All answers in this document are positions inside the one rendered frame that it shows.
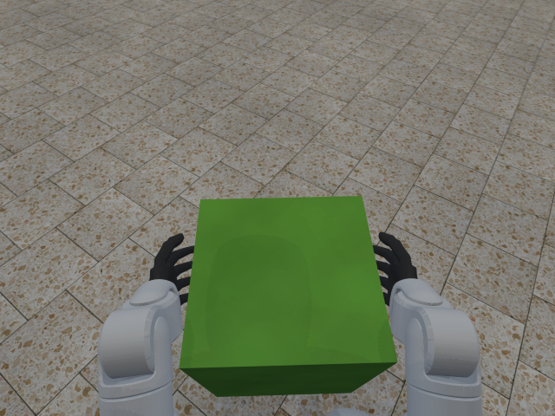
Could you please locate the carton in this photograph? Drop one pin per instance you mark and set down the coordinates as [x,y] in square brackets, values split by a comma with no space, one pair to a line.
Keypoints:
[285,298]

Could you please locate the left robot hand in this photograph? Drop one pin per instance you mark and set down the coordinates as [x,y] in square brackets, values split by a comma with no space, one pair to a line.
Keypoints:
[166,259]

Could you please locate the right robot hand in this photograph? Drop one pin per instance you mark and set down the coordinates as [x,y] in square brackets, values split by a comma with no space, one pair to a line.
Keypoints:
[400,266]

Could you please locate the right robot forearm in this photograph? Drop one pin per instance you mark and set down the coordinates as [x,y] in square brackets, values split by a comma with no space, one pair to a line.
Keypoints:
[442,352]

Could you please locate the left robot forearm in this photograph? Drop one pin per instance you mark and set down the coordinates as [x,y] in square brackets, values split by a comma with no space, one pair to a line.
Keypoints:
[135,367]

